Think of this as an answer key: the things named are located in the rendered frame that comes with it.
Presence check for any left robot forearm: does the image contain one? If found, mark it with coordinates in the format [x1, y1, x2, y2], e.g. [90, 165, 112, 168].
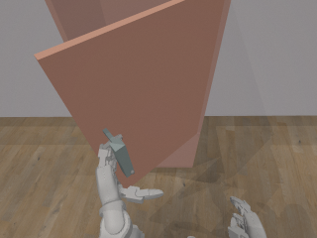
[98, 199, 133, 238]

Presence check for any cupboard door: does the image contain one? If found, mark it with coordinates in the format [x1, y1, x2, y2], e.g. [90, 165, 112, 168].
[34, 0, 225, 189]

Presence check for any left robot thigh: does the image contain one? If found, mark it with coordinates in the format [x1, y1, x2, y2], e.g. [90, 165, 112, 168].
[130, 228, 145, 238]

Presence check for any handle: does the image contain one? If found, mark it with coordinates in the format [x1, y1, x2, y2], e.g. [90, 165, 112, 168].
[102, 128, 134, 178]

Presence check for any robot left hand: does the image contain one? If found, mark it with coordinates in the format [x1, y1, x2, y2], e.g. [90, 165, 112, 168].
[95, 134, 164, 206]

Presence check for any robot right hand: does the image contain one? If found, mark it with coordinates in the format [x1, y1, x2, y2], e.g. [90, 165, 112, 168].
[228, 196, 267, 238]

